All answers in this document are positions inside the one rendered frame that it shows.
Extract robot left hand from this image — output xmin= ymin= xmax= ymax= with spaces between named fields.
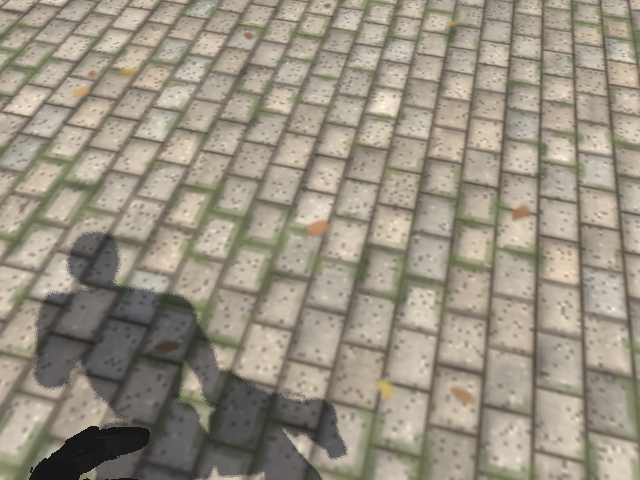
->
xmin=29 ymin=426 xmax=150 ymax=480

